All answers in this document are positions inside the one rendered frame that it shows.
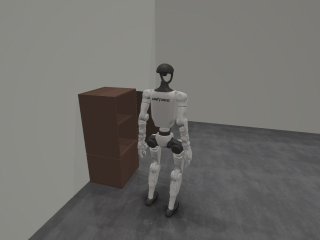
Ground left robot thigh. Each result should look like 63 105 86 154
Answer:
146 134 162 173

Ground robot left forearm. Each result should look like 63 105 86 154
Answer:
138 118 147 142

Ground robot right hand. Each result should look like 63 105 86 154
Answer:
181 148 192 168

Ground right robot upper arm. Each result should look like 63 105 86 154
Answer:
175 91 188 127

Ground left robot upper arm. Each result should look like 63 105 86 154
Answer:
139 89 153 121

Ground robot head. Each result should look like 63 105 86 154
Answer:
154 63 174 93

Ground cupboard door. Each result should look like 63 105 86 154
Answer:
136 91 171 142

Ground robot left hand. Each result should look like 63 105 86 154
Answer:
137 141 148 158

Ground robot right forearm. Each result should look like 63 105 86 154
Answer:
179 118 191 150

